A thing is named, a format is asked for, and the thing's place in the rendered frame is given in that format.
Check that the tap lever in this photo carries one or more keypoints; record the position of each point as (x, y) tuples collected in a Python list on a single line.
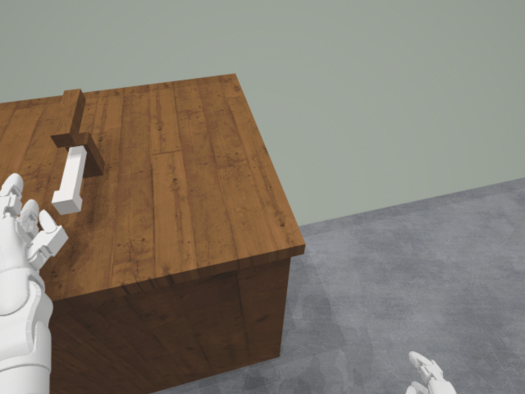
[(67, 199)]

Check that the robot left hand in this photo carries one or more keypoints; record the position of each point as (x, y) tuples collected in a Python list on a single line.
[(21, 243)]

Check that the robot right hand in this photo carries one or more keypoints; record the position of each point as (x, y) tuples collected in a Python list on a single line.
[(431, 374)]

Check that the robot left forearm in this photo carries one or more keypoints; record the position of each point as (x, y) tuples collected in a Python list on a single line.
[(25, 339)]

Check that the counter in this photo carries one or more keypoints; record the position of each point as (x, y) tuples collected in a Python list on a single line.
[(176, 267)]

